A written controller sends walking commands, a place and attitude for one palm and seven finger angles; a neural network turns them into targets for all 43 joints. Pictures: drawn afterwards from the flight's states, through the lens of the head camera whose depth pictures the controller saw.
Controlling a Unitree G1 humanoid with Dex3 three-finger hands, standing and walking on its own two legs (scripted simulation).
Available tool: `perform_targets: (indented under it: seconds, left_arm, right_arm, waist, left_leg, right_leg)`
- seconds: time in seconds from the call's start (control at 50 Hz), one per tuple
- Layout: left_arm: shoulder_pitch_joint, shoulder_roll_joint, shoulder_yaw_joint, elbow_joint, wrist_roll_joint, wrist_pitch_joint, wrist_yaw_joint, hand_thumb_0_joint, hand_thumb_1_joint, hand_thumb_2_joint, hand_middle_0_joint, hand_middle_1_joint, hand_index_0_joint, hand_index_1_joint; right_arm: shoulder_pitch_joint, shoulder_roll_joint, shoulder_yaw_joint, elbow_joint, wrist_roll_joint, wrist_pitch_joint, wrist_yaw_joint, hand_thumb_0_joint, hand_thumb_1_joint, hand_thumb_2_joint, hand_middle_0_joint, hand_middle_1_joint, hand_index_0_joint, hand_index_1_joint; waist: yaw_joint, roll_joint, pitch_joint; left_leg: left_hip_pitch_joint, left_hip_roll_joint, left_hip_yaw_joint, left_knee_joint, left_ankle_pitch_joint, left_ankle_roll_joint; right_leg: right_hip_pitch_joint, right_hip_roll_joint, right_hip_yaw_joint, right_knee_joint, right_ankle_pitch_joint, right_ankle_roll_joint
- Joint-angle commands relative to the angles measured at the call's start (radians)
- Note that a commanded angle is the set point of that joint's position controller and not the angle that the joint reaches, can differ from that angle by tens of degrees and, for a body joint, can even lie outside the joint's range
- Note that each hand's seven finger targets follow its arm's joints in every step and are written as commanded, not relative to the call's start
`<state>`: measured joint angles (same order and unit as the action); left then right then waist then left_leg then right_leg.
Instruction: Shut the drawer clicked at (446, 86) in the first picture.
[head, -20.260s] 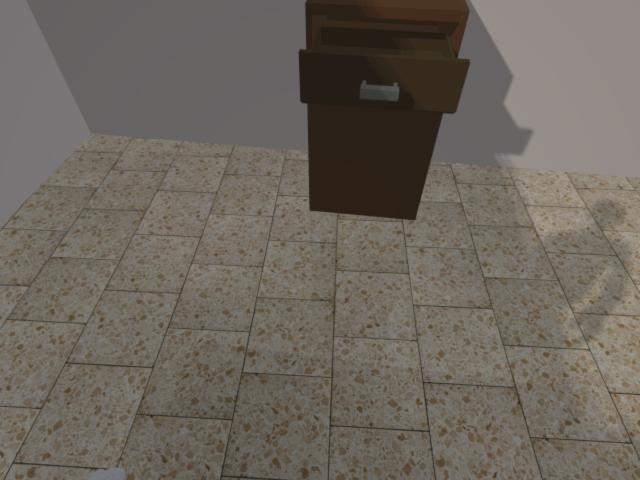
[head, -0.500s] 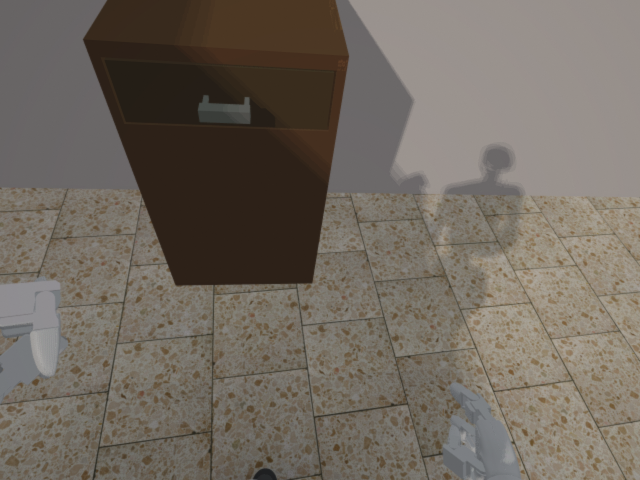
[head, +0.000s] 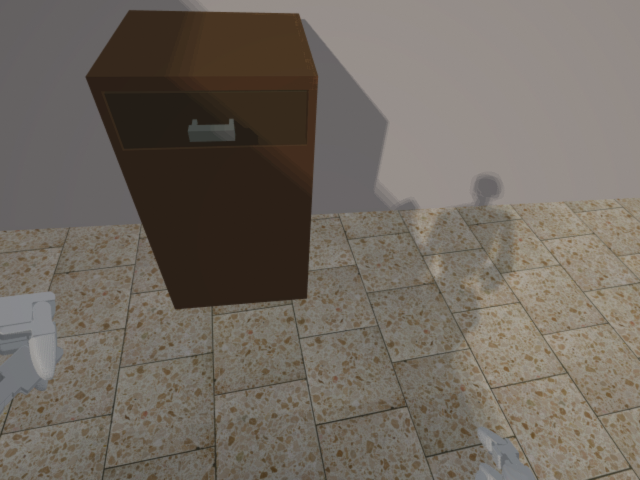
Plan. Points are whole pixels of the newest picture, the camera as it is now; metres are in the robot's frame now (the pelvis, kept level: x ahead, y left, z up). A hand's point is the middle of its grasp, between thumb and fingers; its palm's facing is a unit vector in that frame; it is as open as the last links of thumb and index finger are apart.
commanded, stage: stop stepping back and stand still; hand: left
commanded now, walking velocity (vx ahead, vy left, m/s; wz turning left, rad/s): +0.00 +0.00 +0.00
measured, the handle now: (212, 127) +0.85 +0.25 +0.00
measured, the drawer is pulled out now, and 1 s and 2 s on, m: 0.00 0.00 0.00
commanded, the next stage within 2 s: let the arm hang, fingers relaxed in 0.36 s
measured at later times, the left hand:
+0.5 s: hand (54, 368) +0.20 +0.25 +0.13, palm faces +0.27 -0.83 -0.49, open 3.2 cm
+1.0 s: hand out of the picture -0.07 +0.21 -0.17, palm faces +0.02 -0.97 -0.23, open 4.9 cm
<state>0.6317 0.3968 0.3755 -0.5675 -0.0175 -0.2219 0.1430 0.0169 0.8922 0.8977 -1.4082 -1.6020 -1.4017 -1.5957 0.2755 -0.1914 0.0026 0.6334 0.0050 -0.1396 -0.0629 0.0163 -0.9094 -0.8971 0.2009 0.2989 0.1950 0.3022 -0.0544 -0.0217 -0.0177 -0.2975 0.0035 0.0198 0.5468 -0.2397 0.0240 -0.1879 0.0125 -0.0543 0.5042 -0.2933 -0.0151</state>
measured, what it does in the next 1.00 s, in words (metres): stands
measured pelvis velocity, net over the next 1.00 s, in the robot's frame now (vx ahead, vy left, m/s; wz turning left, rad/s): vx -0.01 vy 0.01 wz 0.02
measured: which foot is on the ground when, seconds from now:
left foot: down 0.00-1.00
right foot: down 0.00-1.00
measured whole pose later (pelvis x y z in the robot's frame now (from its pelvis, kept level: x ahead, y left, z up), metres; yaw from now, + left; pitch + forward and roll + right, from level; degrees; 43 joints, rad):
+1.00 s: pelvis -0.01 +0.01 +0.01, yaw +1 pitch -1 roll -1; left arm 0.35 0.22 0.01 1.14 0.02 0.03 0.02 0.01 0.91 0.90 -0.64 -0.81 -0.63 -0.81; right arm 0.32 -0.17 0.00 1.11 -0.01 0.03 -0.03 0.01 -0.91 -0.90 0.20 0.30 0.19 0.30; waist 0.00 0.00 0.07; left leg -0.25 -0.03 -0.02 0.44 -0.17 0.04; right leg -0.15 -0.01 -0.07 0.41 -0.24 -0.01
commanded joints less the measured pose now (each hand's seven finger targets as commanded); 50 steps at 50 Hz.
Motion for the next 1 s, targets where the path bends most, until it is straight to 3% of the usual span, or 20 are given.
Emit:
perform_targets:
  seconds: [0.0, 0.04, 0.08, 0.12, 0.14, 0.16, 0.28, 0.42, 0.44, 0.46, 0.48, 0.52, 0.56, 0.6, 0.62, 0.68, 0.72, 0.78, 0.84, 0.98]
  left_arm:
    - [0.031, 0.136, 0.122, -0.149, -0.029, -0.073, 0.018, 0.0, 0.9, 0.9, -1.4, -1.6, -1.4, -1.6]
    - [-0.025, 0.121, 0.103, -0.143, -0.026, -0.072, 0.021, 0.0, 0.9, 0.9, -1.4, -1.6, -1.4, -1.6]
    - [-0.041, 0.118, 0.093, -0.128, -0.022, -0.073, 0.021, 0.0, 0.9, 0.9, -1.4, -1.6, -1.4, -1.6]
    - [-0.057, 0.116, 0.08, -0.147, -0.02, -0.073, 0.016, 0.0, 0.9, 0.9, -1.4, -1.6, -1.4, -1.6]
    - [-0.076, 0.122, 0.076, -0.177, -0.015, -0.075, 0.014, 0.0, 0.9, 0.9, -1.4, -1.6, -1.4, -1.6]
    - [-0.086, 0.131, 0.081, -0.195, -0.011, -0.076, 0.013, 0.0, 0.9, 0.9, -1.4, -1.6, -1.4, -1.6]
    - [0.0, 0.126, 0.094, -0.208, -0.013, -0.072, 0.011, 0.0, 0.9, 0.9, -1.4, -1.6, -1.4, -1.6]
    - [0.014, 0.123, 0.105, -0.169, -0.03, -0.066, 0.009, 0.0, 0.9, 0.9, -1.4, -1.6, -1.4, -1.6]
    - [-0.13, 0.023, -0.271, 0.653, 0.074, 0.1, -0.13, 0.0, 0.9, 0.9, -1.4, -1.6, -1.4, -1.6]
    - [-0.134, -0.004, -0.247, 0.674, 0.057, 0.177, -0.138, 0.0, 0.9, 0.9, -1.36, -1.557, -1.36, -1.557]
    - [-0.157, -0.034, -0.267, 0.709, 0.055, 0.192, -0.14, 0.0, 0.9, 0.9, -1.32, -1.513, -1.32, -1.513]
    - [-0.236, -0.026, -0.282, 0.812, 0.06, 0.204, -0.14, 0.0, 0.9, 0.9, -1.24, -1.427, -1.24, -1.427]
    - [-0.297, -0.005, -0.289, 0.94, 0.058, 0.207, -0.141, 0.0, 0.9, 0.9, -1.16, -1.34, -1.16, -1.34]
    - [-0.351, 0.009, -0.299, 1.08, 0.051, 0.215, -0.135, 0.0, 0.9, 0.9, -1.08, -1.253, -1.08, -1.253]
    - [-0.361, 0.008, -0.309, 1.147, 0.048, 0.221, -0.132, 0.0, 0.9, 0.9, -1.04, -1.21, -1.04, -1.21]
    - [-0.365, -0.011, -0.332, 1.332, 0.038, 0.226, -0.129, 0.0, 0.9, 0.9, -0.92, -1.08, -0.92, -1.08]
    - [-0.346, -0.018, -0.341, 1.423, 0.035, 0.224, -0.129, 0.0, 0.9, 0.9, -0.84, -0.993, -0.84, -0.993]
    - [-0.305, -0.069, -0.334, 1.53, 0.034, 0.224, -0.127, 0.0, 0.9, 0.9, -0.72, -0.863, -0.72, -0.863]
    - [-0.295, -0.073, -0.348, 1.597, 0.03, 0.22, -0.126, 0.0, 0.9, 0.9, -0.6, -0.733, -0.6, -0.733]
    - [-0.256, -0.103, -0.363, 1.686, 0.025, 0.221, -0.117, 0.0, 0.9, 0.9, -0.32, -0.43, -0.32, -0.43]
  right_arm:
    - [-0.116, -0.125, -0.06, -0.15, 0.008, -0.021, 0.008, 0.0, -0.9, -0.9, 0.2, 0.3, 0.2, 0.3]
    - [-0.118, -0.119, -0.051, -0.146, 0.008, -0.012, 0.009, 0.0, -0.9, -0.9, 0.2, 0.3, 0.2, 0.3]
    - [-0.126, -0.121, -0.043, -0.142, 0.007, -0.016, 0.0, 0.0, -0.9, -0.9, 0.2, 0.3, 0.2, 0.3]
    - [-0.152, -0.138, -0.046, -0.156, 0.005, -0.026, -0.011, 0.0, -0.9, -0.9, 0.2, 0.3, 0.2, 0.3]
    - [-0.151, -0.13, -0.034, -0.156, 0.001, -0.027, -0.014, 0.0, -0.9, -0.9, 0.2, 0.3, 0.2, 0.3]
    - [-0.151, -0.126, -0.031, -0.159, 0.0, -0.031, -0.017, 0.0, -0.9, -0.9, 0.2, 0.3, 0.2, 0.3]
    - [-0.142, -0.127, -0.034, -0.169, -0.004, -0.042, -0.004, 0.0, -0.9, -0.9, 0.2, 0.3, 0.2, 0.3]
    - [-0.152, -0.123, -0.04, -0.177, 0.001, -0.01, -0.007, 0.0, -0.9, -0.9, 0.2, 0.3, 0.2, 0.3]
    - [-0.201, -0.316, -0.099, 0.072, 0.007, -0.046, 0.079, 0.0, -0.9, -0.9, 0.2, 0.3, 0.2, 0.3]
    - [-0.115, -0.241, -0.097, 0.062, 0.013, 0.022, 0.079, 0.0, -0.9, -0.9, 0.2, 0.3, 0.2, 0.3]
    - [-0.102, -0.208, -0.08, 0.057, 0.003, 0.043, 0.075, 0.0, -0.9, -0.9, 0.2, 0.3, 0.2, 0.3]
    - [-0.106, -0.196, -0.061, 0.05, -0.014, 0.073, 0.071, 0.0, -0.9, -0.9, 0.2, 0.3, 0.2, 0.3]
    - [-0.123, -0.218, -0.058, 0.069, -0.024, 0.087, 0.065, 0.0, -0.9, -0.9, 0.2, 0.3, 0.2, 0.3]
    - [-0.131, -0.224, -0.055, 0.11, -0.031, 0.103, 0.06, 0.0, -0.9, -0.9, 0.2, 0.3, 0.2, 0.3]
    - [-0.136, -0.215, -0.048, 0.13, -0.032, 0.111, 0.06, 0.0, -0.9, -0.9, 0.2, 0.3, 0.2, 0.3]
    - [-0.13, -0.181, -0.027, 0.209, -0.029, 0.126, 0.053, 0.0, -0.9, -0.9, 0.2, 0.3, 0.2, 0.3]
    - [-0.098, -0.168, -0.021, 0.255, -0.025, 0.13, 0.048, 0.0, -0.9, -0.9, 0.2, 0.3, 0.2, 0.3]
    - [-0.049, -0.134, -0.023, 0.317, -0.028, 0.134, 0.037, 0.0, -0.9, -0.9, 0.2, 0.3, 0.2, 0.3]
    - [0.0, -0.132, -0.028, 0.363, -0.021, 0.138, 0.034, 0.0, -0.9, -0.9, 0.2, 0.3, 0.2, 0.3]
    - [0.077, -0.1, -0.027, 0.442, -0.018, 0.145, 0.028, 0.0, -0.9, -0.9, 0.2, 0.3, 0.2, 0.3]
  waist:
    - [0.032, -0.105, 0.045]
    - [0.025, -0.076, 0.04]
    - [0.029, -0.015, 0.021]
    - [0.042, 0.079, 0.006]
    - [0.043, 0.151, -0.005]
    - [0.049, 0.166, -0.016]
    - [0.057, 0.099, -0.07]
    - [0.046, 0.062, -0.066]
    - [0.021, 0.062, -0.005]
    - [0.031, 0.044, -0.091]
    - [0.038, 0.0, -0.098]
    - [0.043, -0.136, -0.066]
    - [0.048, -0.183, -0.047]
    - [0.048, -0.104, -0.033]
    - [0.055, -0.017, -0.015]
    - [0.061, 0.129, 0.026]
    - [0.064, 0.123, 0.028]
    - [0.063, 0.204, 0.017]
    - [0.057, 0.098, 0.022]
    - [0.05, 0.035, 0.087]
  left_leg:
    - [-0.117, 0.021, -0.035, 0.143, -0.082, -0.008]
    - [-0.086, 0.034, -0.038, 0.095, -0.046, -0.008]
    - [0.055, 0.041, -0.049, -0.08, 0.043, 0.008]
    - [0.108, 0.098, -0.134, -0.169, 0.15, 0.032]
    - [0.094, 0.126, -0.191, -0.221, 0.182, 0.041]
    - [0.09, 0.15, -0.227, -0.243, 0.204, 0.048]
    - [0.057, 0.102, -0.144, -0.202, 0.199, 0.023]
    - [0.077, 0.068, -0.102, -0.158, 0.185, 0.006]
    - [0.02, 0.082, -0.102, 0.034, 0.376, 0.015]
    - [0.091, 0.085, -0.091, 0.029, 0.371, 0.002]
    - [0.071, 0.095, -0.112, 0.026, 0.267, 0.02]
    - [0.013, 0.098, -0.155, -0.005, 0.234, 0.047]
    - [0.001, 0.077, -0.153, -0.01, 0.24, 0.046]
    - [0.024, 0.068, -0.157, -0.043, 0.261, 0.041]
    - [0.02, 0.072, -0.166, -0.078, 0.253, 0.038]
    - [0.008, 0.075, -0.176, -0.162, 0.126, 0.033]
    - [0.02, 0.077, -0.183, -0.184, 0.07, 0.031]
    - [0.035, 0.078, -0.187, -0.22, -0.006, 0.031]
    - [0.061, 0.086, -0.182, -0.215, 0.014, 0.033]
    - [0.079, 0.086, -0.169, -0.231, -0.005, 0.032]
  right_leg:
    - [-0.064, -0.258, 0.382, -0.31, -0.175, -0.121]
    - [-0.043, -0.251, 0.311, -0.25, -0.004, -0.126]
    - [-0.07, -0.155, 0.18, -0.172, 0.057, -0.054]
    - [-0.062, -0.058, 0.095, -0.091, 0.1, 0.003]
    - [-0.034, -0.03, 0.057, -0.032, 0.109, 0.02]
    - [-0.018, -0.018, 0.044, -0.003, 0.111, 0.028]
    - [0.099, -0.033, 0.061, -0.096, 0.185, 0.016]
    - [0.067, -0.065, 0.104, -0.145, 0.242, 0.002]
    - [-0.09, -0.145, 0.053, 0.025, 0.404, -0.021]
    - [-0.1, -0.136, 0.107, 0.003, 0.329, -0.022]
    - [-0.125, -0.129, 0.094, 0.006, 0.192, -0.023]
    - [-0.108, -0.102, 0.087, 0.011, 0.121, -0.023]
    - [-0.071, -0.122, 0.115, -0.02, 0.164, -0.039]
    - [-0.053, -0.124, 0.122, -0.028, 0.17, -0.046]
    - [-0.043, -0.114, 0.116, -0.033, 0.13, -0.04]
    - [-0.009, -0.1, 0.121, -0.093, 0.03, -0.031]
    - [0.005, -0.098, 0.116, -0.127, 0.008, -0.032]
    - [0.025, -0.098, 0.104, -0.151, 0.003, -0.04]
    - [0.024, -0.102, 0.093, -0.172, 0.017, -0.041]
    - [-0.029, -0.101, 0.089, -0.189, -0.024, -0.042]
